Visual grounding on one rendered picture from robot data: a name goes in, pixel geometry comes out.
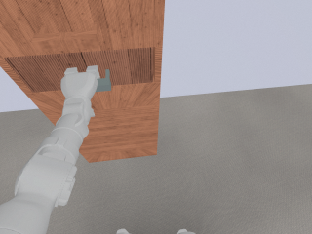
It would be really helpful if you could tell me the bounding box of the drawer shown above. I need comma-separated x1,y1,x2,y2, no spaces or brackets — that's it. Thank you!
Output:
4,47,154,93

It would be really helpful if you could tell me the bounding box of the left robot upper arm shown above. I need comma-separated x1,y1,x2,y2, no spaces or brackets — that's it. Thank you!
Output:
0,154,77,234

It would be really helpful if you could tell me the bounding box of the left robot hand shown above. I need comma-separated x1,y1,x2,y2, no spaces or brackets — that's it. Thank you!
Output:
60,65,100,117

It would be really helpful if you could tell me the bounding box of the cabinet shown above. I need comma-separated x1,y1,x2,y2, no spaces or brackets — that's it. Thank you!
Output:
0,0,165,163

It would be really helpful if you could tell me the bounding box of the handle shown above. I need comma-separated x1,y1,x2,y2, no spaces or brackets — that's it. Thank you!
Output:
32,30,99,53
96,69,111,92

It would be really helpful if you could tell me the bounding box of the robot left forearm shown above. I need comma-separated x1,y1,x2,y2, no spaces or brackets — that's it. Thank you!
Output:
14,95,92,196

